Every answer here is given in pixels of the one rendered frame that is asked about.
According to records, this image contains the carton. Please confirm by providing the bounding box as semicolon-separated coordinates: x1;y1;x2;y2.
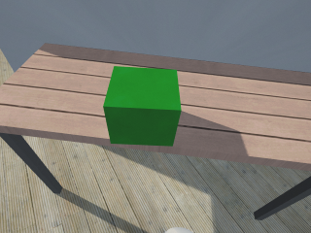
103;66;182;147

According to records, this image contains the table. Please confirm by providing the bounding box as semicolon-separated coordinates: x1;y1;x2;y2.
0;43;311;220

